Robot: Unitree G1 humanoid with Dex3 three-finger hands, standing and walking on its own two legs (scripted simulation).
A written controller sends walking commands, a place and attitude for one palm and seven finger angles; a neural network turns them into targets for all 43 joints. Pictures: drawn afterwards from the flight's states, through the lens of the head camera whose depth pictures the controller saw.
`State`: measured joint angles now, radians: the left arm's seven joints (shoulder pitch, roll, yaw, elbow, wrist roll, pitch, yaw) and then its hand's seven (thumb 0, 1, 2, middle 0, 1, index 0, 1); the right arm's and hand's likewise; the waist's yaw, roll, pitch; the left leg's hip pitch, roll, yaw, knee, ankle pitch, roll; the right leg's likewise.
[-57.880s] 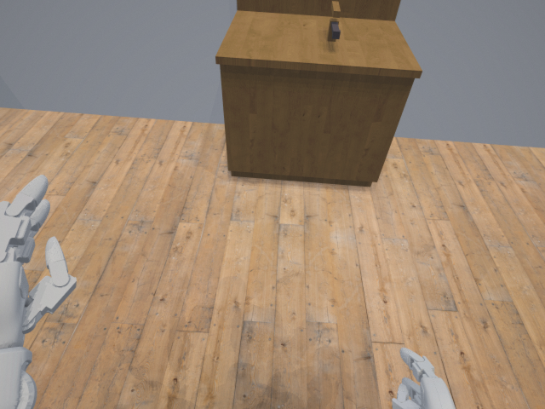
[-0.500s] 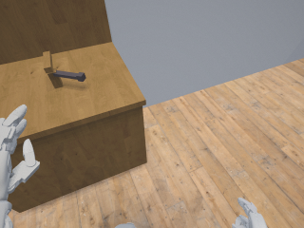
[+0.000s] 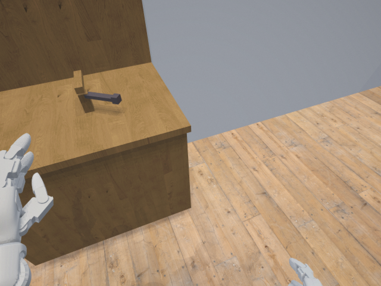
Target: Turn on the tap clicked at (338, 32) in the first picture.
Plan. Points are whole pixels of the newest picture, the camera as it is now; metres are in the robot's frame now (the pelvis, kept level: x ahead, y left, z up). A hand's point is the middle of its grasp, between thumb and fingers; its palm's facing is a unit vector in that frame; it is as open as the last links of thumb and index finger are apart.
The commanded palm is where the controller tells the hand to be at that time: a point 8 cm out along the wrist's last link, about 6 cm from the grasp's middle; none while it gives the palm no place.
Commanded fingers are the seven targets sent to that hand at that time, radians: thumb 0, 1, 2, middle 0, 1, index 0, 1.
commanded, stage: stop stepping back and stand still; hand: left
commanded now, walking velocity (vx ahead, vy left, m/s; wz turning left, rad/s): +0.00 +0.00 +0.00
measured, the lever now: (116, 98) +0.73 +0.33 +0.01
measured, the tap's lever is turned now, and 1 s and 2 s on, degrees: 53 53 53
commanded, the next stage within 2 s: stand and check the lever's angle in 0.08 s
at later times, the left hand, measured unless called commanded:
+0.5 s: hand (51, 192) +0.23 +0.25 +0.16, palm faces +0.40 -0.84 -0.38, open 7.4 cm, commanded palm +0.17 +0.29 +0.18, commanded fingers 0.00 0.90 0.90 -0.20 -0.30 -0.20 -0.30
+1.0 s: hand (57, 156) +0.30 +0.28 +0.16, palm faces +0.43 -0.79 -0.43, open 7.4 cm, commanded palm +0.23 +0.32 +0.18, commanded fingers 0.00 0.90 0.90 -0.20 -0.30 -0.20 -0.30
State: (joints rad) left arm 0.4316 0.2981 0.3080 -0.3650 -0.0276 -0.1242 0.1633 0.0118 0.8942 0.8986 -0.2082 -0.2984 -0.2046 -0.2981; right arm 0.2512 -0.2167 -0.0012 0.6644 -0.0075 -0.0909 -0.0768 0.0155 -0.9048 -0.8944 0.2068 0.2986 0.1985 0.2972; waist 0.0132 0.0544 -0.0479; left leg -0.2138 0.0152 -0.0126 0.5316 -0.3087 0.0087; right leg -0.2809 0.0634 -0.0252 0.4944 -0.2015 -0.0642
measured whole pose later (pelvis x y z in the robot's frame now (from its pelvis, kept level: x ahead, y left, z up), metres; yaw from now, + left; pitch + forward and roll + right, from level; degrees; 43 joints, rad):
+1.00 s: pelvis +0.09 +0.03 -0.01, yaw +2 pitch +0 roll +0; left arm 0.45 0.36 0.35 -0.45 -0.03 -0.15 0.16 0.01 0.89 0.90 -0.21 -0.30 -0.20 -0.30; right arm 0.28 -0.18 0.00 0.64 -0.01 -0.09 -0.04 0.02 -0.91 -0.89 0.21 0.30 0.20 0.30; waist -0.03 0.03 0.00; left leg -0.12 -0.05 -0.03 0.57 -0.45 0.04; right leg -0.34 0.01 -0.06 0.76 -0.44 -0.01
